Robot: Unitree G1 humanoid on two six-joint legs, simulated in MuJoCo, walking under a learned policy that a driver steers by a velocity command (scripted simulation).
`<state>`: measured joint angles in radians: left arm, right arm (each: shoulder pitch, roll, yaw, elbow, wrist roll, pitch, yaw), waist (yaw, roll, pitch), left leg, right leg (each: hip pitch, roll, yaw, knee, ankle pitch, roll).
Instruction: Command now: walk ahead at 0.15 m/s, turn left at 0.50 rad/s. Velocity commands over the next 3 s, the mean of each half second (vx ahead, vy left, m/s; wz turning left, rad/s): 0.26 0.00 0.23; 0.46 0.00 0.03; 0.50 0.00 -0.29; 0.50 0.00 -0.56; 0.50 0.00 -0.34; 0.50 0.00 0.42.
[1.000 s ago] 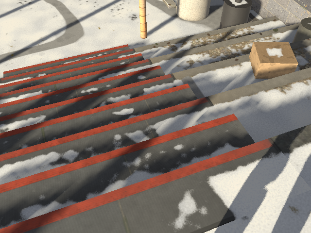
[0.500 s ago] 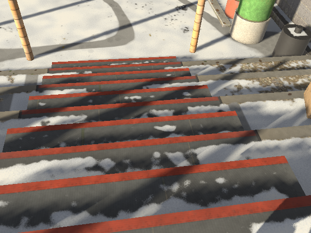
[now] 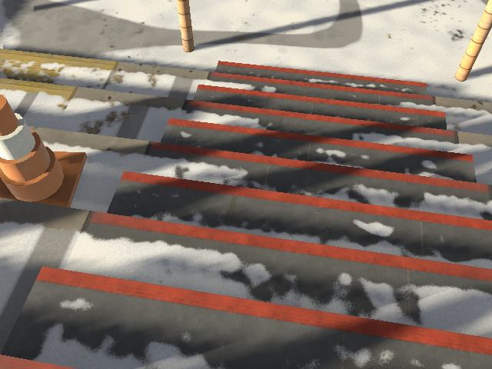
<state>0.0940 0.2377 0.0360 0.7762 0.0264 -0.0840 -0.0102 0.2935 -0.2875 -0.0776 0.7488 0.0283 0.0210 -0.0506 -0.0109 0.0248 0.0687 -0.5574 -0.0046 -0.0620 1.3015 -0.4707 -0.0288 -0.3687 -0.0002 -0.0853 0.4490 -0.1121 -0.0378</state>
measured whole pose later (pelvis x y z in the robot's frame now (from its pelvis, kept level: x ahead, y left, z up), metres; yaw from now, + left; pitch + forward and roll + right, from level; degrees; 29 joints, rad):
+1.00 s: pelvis +0.34 +0.02 -0.01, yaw +4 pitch +3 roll -1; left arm 0.50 0.20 0.02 0.94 -0.02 -0.10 0.01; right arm 0.16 -0.26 -0.04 0.66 0.00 -0.08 0.02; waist 0.05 0.04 -0.04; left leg -0.77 0.07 -0.07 0.88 0.21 0.08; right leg -0.20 0.03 -0.03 0.60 -0.45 -0.03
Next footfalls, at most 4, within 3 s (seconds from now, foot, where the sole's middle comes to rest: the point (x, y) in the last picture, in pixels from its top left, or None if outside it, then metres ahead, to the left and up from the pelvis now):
0.26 left None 0.13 0.14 -0.77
0.72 right None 0.30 -0.10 -0.77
1.20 left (202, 326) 0.59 0.16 -0.92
1.78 right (289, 277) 0.82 -0.12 -1.06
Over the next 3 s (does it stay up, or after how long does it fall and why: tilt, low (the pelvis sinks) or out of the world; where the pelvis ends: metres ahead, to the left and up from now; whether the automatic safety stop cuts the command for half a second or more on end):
stays up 1.28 -0.21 -0.46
